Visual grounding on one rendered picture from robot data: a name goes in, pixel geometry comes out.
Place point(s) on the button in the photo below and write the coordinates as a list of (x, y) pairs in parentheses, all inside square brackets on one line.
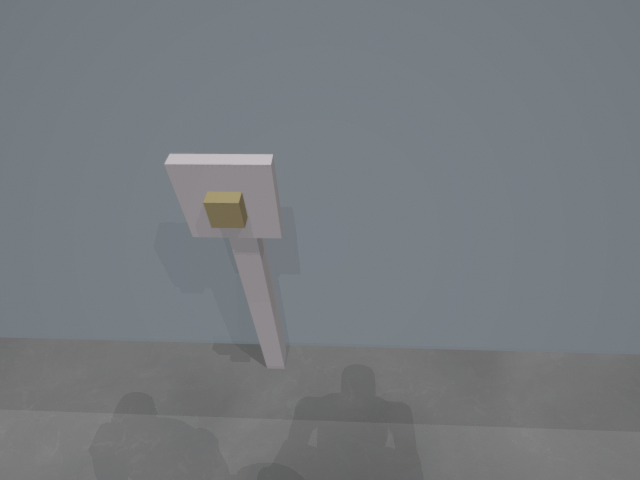
[(225, 209)]

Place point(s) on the panel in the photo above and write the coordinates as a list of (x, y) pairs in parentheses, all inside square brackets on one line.
[(192, 176)]

